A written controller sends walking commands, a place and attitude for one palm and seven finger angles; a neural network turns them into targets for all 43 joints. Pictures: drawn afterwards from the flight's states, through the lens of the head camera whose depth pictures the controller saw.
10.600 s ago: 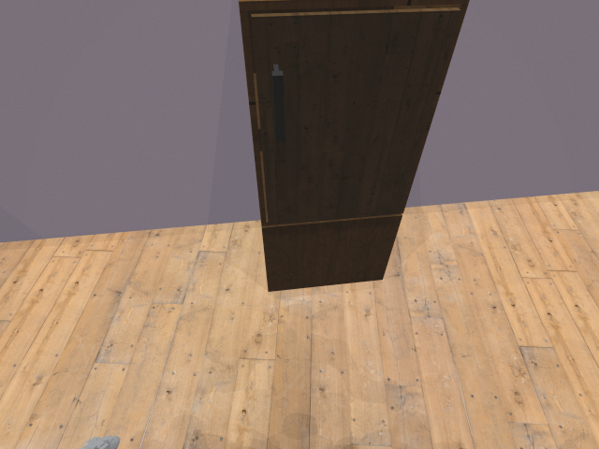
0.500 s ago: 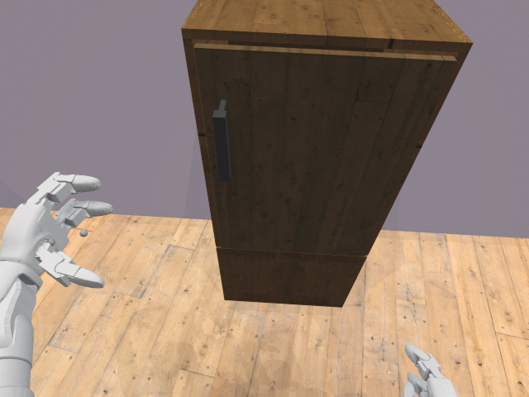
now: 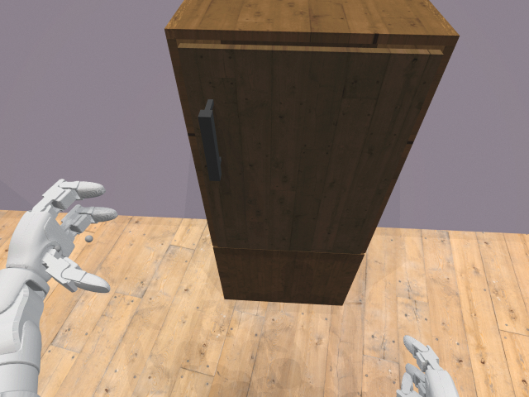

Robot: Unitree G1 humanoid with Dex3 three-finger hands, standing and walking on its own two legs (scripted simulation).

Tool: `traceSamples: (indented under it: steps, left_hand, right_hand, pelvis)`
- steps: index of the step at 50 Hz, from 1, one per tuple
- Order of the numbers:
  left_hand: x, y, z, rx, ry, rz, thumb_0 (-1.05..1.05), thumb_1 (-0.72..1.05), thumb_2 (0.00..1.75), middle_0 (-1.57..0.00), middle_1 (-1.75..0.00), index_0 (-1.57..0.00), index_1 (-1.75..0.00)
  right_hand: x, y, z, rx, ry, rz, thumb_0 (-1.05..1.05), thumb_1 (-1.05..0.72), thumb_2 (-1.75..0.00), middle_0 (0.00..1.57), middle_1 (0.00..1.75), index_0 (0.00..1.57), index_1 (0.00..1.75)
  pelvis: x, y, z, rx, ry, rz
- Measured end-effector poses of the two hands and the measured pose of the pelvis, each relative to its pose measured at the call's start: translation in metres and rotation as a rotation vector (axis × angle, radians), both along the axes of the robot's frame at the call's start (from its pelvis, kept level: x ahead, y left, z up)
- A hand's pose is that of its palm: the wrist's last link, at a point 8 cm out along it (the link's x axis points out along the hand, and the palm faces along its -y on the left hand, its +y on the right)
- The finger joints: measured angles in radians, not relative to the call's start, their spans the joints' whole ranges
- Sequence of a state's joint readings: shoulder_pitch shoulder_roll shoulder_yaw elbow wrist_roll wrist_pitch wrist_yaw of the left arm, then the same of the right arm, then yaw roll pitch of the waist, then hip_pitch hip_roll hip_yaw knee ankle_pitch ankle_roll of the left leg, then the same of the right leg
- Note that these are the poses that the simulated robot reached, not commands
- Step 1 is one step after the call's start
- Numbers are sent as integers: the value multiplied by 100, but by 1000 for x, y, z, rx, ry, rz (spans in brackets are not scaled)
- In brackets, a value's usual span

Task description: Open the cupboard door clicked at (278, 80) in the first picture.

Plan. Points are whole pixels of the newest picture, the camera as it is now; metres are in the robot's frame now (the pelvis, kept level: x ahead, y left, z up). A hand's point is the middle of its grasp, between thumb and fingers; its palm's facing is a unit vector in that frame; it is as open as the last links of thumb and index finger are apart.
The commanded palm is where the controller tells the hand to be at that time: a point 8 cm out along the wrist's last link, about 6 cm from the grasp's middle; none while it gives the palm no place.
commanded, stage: move the hooked fingers beside the handle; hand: left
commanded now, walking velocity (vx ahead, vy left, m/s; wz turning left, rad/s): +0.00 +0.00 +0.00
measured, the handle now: (212, 141) +0.55 +0.15 +0.08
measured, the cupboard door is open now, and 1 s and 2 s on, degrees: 0 0 0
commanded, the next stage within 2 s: none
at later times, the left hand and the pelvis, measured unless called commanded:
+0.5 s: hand (125, 201) +0.37 +0.25 +0.10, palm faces +0.02 -1.00 -0.01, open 14.0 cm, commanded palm +0.34 +0.30 +0.10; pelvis +0.01 +0.00 +0.00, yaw -1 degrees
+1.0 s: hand (153, 173) +0.43 +0.23 +0.10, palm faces +0.00 -1.00 +0.00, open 14.0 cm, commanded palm +0.42 +0.27 +0.10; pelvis +0.00 +0.01 -0.01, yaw -1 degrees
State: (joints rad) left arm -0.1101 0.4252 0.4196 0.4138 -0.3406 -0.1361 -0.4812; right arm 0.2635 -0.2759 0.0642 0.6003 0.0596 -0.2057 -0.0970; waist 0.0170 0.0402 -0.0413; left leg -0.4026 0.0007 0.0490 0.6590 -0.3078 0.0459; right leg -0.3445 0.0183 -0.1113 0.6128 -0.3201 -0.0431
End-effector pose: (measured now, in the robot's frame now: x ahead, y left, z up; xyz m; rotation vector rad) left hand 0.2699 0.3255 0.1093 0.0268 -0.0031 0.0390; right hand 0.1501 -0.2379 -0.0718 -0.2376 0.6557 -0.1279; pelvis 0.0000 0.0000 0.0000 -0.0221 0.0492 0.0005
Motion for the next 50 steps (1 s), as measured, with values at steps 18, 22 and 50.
traceSamples:
  steps: [18, 22, 50]
  left_hand:
    - [59, -20, -1, -12, 2, -22, -2, -50, 30, -30, -120, -30, -120]
    - [68, -23, -2, -15, -2, -23, -2, -50, 30, -30, -120, -30, -120]
    - [144, -45, -8, -29, 3, -37, -2, -50, 30, -30, -120, -30, -120]
  right_hand:
    - [-24, -20, -14, -11, 102, -68, 1, -90, -90, 21, 30, 20, 30]
    - [-35, -22, -18, -9, 140, -87, 1, -90, -90, 21, 30, 20, 30]
    - [-82, -12, -35, -16, 343, -143, 1, -91, -90, 21, 30, 20, 30]
  pelvis:
    - [3, -6, -3, 7, 39, -15]
    - [5, -5, -4, 8, 46, -19]
    - [5, 10, -9, -4, 108, -21]
